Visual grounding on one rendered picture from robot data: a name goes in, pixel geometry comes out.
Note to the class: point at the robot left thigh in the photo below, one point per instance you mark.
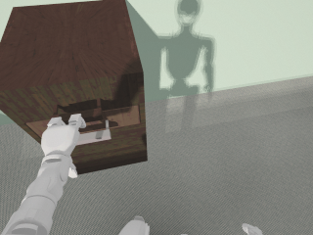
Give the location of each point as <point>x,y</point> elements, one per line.
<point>135,227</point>

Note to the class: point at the left robot forearm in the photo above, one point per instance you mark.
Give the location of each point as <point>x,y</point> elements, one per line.
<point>34,216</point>

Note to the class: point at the drawer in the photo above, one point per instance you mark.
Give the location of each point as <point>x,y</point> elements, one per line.
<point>116,117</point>

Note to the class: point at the handle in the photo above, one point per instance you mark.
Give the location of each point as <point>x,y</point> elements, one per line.
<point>87,115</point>
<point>95,136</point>

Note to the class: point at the left robot shin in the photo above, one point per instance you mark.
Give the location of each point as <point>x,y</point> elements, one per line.
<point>139,218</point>

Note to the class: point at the cabinet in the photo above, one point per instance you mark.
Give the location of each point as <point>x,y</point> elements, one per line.
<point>70,57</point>

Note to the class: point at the robot left hand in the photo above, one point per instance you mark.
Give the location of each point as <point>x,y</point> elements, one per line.
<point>60,138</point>

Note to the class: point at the robot right hand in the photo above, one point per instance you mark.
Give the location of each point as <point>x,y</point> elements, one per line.
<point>251,230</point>

